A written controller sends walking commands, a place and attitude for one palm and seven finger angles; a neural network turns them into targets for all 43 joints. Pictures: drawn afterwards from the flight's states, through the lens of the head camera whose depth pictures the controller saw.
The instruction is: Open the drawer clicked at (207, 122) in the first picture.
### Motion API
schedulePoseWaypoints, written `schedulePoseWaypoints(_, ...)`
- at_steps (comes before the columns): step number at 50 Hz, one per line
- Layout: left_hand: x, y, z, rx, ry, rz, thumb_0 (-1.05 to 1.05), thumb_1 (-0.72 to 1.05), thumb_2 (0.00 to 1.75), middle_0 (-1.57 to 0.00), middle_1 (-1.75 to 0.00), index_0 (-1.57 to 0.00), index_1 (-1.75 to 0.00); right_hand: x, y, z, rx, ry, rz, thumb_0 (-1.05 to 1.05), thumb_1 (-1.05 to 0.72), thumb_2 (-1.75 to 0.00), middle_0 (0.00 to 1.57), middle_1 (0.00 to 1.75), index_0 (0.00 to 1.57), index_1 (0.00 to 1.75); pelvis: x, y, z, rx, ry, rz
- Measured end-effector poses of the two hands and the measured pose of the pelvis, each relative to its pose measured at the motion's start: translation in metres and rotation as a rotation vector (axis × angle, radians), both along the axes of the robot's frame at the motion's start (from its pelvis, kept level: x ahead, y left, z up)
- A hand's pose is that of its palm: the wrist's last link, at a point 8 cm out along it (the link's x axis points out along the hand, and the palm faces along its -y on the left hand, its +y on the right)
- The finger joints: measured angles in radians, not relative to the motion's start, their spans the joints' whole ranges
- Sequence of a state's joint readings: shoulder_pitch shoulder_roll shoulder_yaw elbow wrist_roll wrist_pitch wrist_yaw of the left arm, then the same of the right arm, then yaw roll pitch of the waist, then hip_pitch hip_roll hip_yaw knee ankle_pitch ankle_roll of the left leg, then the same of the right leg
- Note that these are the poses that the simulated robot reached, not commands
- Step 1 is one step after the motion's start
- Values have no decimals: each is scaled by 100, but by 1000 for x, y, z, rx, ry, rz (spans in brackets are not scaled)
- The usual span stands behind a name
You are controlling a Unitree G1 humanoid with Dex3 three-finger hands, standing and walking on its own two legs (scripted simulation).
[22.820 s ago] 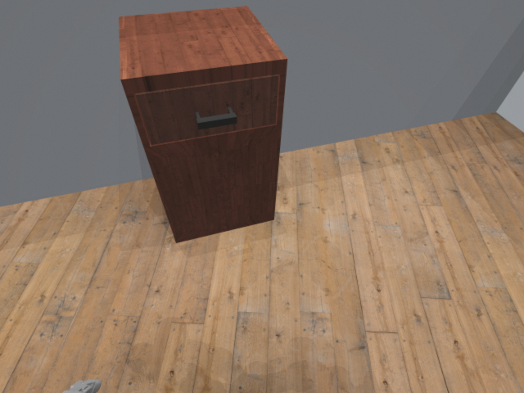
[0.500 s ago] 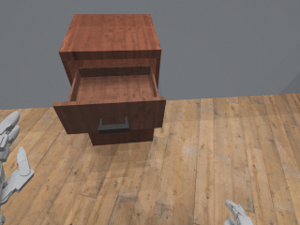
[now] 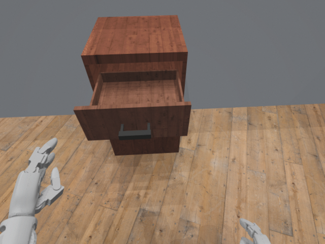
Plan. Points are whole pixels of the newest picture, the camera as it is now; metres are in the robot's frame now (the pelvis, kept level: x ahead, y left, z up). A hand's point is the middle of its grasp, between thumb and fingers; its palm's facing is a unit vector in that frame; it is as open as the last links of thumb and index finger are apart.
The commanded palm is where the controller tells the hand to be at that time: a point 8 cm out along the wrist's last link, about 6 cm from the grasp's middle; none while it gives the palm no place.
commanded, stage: let the arm hang, fingers relaxed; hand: left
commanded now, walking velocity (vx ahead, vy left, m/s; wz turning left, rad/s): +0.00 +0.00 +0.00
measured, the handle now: (135, 130) +0.53 +0.14 -0.10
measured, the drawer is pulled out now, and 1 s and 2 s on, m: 0.30 0.30 0.30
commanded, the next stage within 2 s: look to check the result in 1.02 s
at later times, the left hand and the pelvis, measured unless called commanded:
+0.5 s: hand out of the picture -0.02 +0.19 -0.16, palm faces +0.02 -0.97 -0.22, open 7.3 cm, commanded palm none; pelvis +0.00 +0.00 +0.01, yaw -1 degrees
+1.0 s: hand out of the picture +0.01 +0.17 -0.16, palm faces +0.03 -0.99 -0.17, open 7.3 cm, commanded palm none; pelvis +0.01 +0.00 +0.01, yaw -2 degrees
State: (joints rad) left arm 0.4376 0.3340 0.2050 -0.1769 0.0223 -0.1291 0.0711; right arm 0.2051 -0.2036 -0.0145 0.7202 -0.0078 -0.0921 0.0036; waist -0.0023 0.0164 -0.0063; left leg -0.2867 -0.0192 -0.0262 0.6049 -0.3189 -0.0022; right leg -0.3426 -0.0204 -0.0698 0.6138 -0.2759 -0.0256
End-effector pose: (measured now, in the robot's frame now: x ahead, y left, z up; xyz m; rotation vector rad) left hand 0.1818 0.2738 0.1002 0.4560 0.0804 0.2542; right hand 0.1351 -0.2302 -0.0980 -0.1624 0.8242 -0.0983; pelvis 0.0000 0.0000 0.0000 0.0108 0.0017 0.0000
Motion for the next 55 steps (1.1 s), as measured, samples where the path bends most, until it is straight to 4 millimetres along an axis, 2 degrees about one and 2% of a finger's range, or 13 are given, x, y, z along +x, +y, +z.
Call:
schedulePoseWaypoints(3, -5, -4, -100, -158, 379, 83, 0, 90, 90, -20, -30, -20, -30, -8, 1, -18, 15, 99, -1, 1, -91, -90, 21, 30, 21, 30, 0, 1, -4, 0, -11, 6)
schedulePoseWaypoints(6, -41, -28, -182, -293, 729, 113, 0, 90, 90, -19, -30, -19, -30, -29, 1, -23, 7, 186, -34, 1, -91, -90, 21, 30, 21, 30, 1, 0, -4, 4, -35, -2)
schedulePoseWaypoints(8, -75, -49, -217, -366, 923, 110, 1, 91, 90, -19, -30, -19, -30, -48, 1, -23, -6, 248, -59, 1, -91, -90, 21, 30, 20, 30, 2, 0, -1, 2, -44, -13)
schedulePoseWaypoints(9, -92, -60, -228, -398, 1005, 107, 1, 91, 90, -19, -30, -19, -30, -58, 1, -23, -13, 283, -70, 1, -91, -90, 21, 30, 20, 30, 2, 0, 0, -1, -46, -18)
schedulePoseWaypoints(10, -103, -61, -233, -432, 1028, 156, -1, 94, 90, -20, -30, -20, -30, -70, 1, -22, -21, 323, -77, 1, -91, -90, 20, 30, 20, 30, 2, -1, 2, -6, -46, -16)
schedulePoseWaypoints(13, -130, -51, -238, -435, 1098, 210, -4, 100, 90, -20, -30, -20, -30, -102, -2, -21, -46, 447, -92, 1, -92, -90, 21, 30, 20, 30, 2, -3, 8, -17, -41, -12)
schedulePoseWaypoints(17, -165, -40, -236, -412, 1211, 251, -3, 98, 90, -20, -30, -20, -30, -136, -4, -23, -50, 565, -117, 1, -92, -90, 20, 30, 20, 30, 3, -2, 12, -22, -36, -12)
schedulePoseWaypoints(21, -191, -33, -231, -388, 1298, 286, -2, 95, 90, -20, -30, -20, -30, -158, 1, -26, -30, 628, -138, 1, -92, -90, 20, 30, 20, 30, 4, 0, 14, -21, -39, -17)
schedulePoseWaypoints(25, -204, -32, -227, -376, 1339, 304, -1, 93, 90, -20, -30, -20, -30, -170, 12, -30, 4, 657, -144, 1, -91, -90, 20, 30, 20, 30, 4, 2, 15, -19, -42, -23)
schedulePoseWaypoints(30, -202, -38, -227, -380, 1338, 297, 0, 91, 90, -20, -30, -19, -30, -173, 28, -35, 49, 660, -141, 1, -91, -90, 20, 30, 20, 30, 4, 3, 15, -16, -44, -28)
schedulePoseWaypoints(38, -181, -55, -231, -409, 1280, 246, 0, 91, 90, -20, -30, -20, -30, -167, 45, -39, 92, 622, -148, 1, -91, -90, 20, 30, 20, 30, 3, 4, 15, -14, -48, -34)
schedulePoseWaypoints(45, -176, -57, -233, -413, 1269, 237, 1, 92, 90, -20, -30, -20, -30, -166, 45, -38, 90, 612, -161, 0, -91, -90, 20, 30, 20, 30, 4, 3, 14, -14, -45, -36)
schedulePoseWaypoints(55, -183, -59, -235, -431, 1295, 249, 0, 91, 90, -20, -30, -20, -30, -174, 38, -35, 63, 648, -173, 0, -91, -90, 20, 30, 20, 30, 7, 4, 15, -15, -39, -32)
